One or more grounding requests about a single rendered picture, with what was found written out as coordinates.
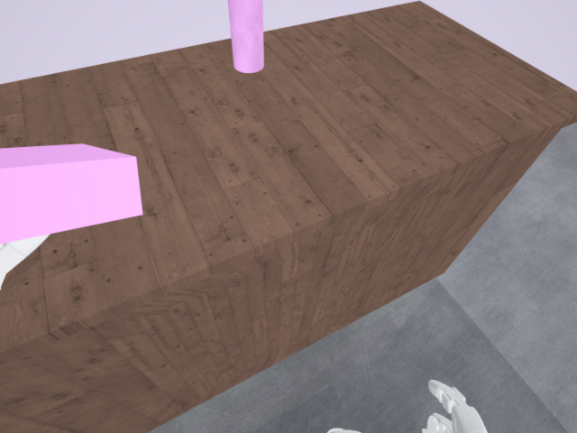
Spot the sponge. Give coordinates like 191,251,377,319
0,143,142,244

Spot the table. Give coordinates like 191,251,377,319
0,1,577,433

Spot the robot right hand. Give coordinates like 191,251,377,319
422,380,488,433

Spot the robot left hand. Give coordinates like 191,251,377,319
0,235,49,290

